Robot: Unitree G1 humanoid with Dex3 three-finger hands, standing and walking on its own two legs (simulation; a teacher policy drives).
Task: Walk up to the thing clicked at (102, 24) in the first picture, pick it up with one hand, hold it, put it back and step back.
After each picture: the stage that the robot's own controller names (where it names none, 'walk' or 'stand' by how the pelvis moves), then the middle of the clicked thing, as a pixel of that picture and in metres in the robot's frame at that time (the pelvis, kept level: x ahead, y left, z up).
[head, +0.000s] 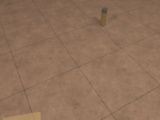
stand; (103, 17) +1.82 -0.25 -0.65
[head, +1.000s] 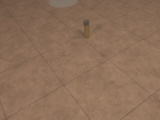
walk; (86, 29) +1.69 +0.10 -0.63
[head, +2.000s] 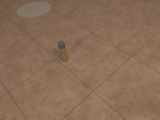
walk; (63, 52) +1.13 +0.33 -0.65
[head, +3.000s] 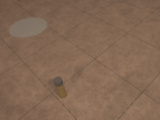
walk; (60, 88) +0.73 +0.28 -0.65
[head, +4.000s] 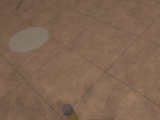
walk; (70, 114) +0.47 +0.23 -0.64
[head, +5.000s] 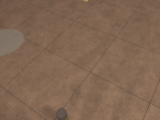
stand; (63, 119) +0.43 +0.16 -0.64
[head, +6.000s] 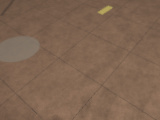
stand; out of the picture +0.39 +0.13 -0.66
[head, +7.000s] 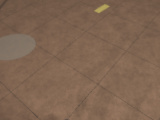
stand; out of the picture +0.39 +0.13 -0.66
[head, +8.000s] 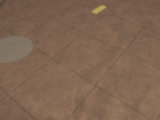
stand; out of the picture +0.38 +0.15 -0.66
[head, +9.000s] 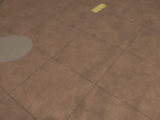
stand; out of the picture +0.38 +0.15 -0.66
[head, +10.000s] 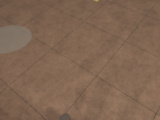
go down; out of the picture +0.38 +0.14 -0.65
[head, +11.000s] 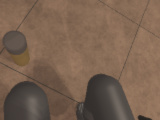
go down; (19, 51) +0.46 +0.19 -0.25
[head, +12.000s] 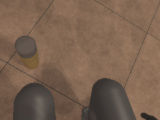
approach; (29, 55) +0.45 +0.18 -0.26
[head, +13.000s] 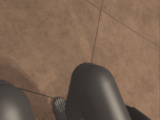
close in; out of the picture +0.44 +0.23 -0.17
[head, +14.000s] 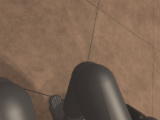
lift; out of the picture +0.44 +0.24 -0.17
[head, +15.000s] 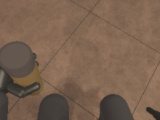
lift; (26, 74) +0.34 +0.19 -0.01
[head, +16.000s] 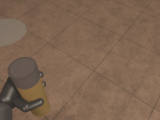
hold; (33, 91) +0.30 +0.18 +0.03
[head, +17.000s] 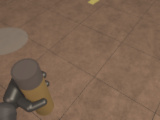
hold; (36, 91) +0.31 +0.17 +0.04
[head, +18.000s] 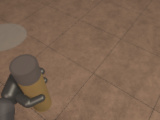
hold; (34, 88) +0.32 +0.17 +0.04
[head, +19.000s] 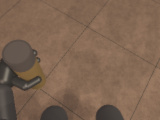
crouch; (29, 69) +0.38 +0.18 -0.03
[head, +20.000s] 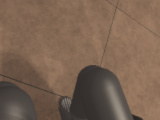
lower; out of the picture +0.44 +0.25 -0.17
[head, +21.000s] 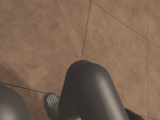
lower; out of the picture +0.45 +0.27 -0.17
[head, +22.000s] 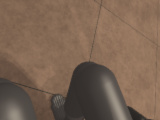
lower; out of the picture +0.44 +0.26 -0.17
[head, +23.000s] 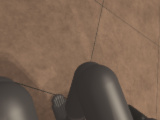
lower; out of the picture +0.43 +0.27 -0.17
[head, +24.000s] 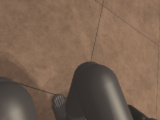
lower; out of the picture +0.43 +0.27 -0.17
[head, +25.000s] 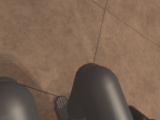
open; out of the picture +0.43 +0.26 -0.17
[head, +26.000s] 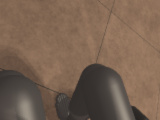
stand; out of the picture +0.43 +0.25 -0.18
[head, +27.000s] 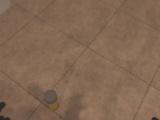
stand; (52, 101) +0.41 +0.17 -0.51
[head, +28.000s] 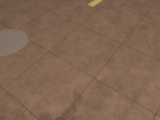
stand; out of the picture +0.38 +0.15 -0.60
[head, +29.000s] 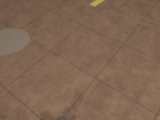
stand; out of the picture +0.39 +0.15 -0.60
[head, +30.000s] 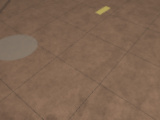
stand; out of the picture +0.40 +0.14 -0.65
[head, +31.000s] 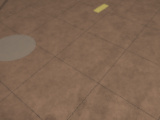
stand; out of the picture +0.39 +0.16 -0.66
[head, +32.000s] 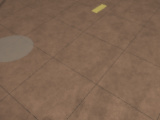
stand; out of the picture +0.37 +0.17 -0.66
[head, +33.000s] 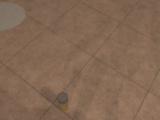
walk; (63, 102) +0.45 +0.11 -0.65
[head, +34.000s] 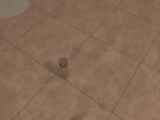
walk; (64, 69) +0.74 +0.18 -0.63
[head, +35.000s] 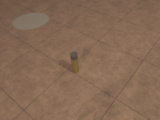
walk; (74, 63) +1.05 +0.18 -0.65
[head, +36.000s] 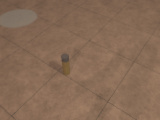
stand; (65, 65) +0.98 +0.17 -0.65
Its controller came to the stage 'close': yes
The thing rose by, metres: 0.68
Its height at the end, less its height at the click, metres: +0.00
